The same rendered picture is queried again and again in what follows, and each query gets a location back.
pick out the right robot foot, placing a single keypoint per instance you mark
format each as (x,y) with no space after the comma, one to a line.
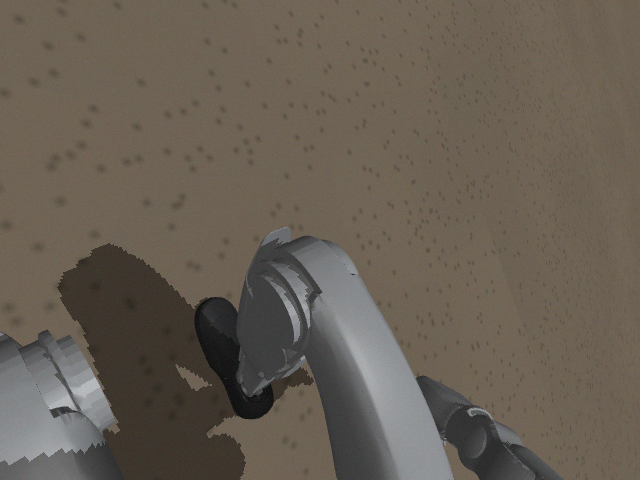
(215,324)

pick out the right robot arm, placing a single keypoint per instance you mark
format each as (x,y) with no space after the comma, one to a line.
(492,450)

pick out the right robot hand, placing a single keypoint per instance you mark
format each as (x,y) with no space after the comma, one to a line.
(442,401)

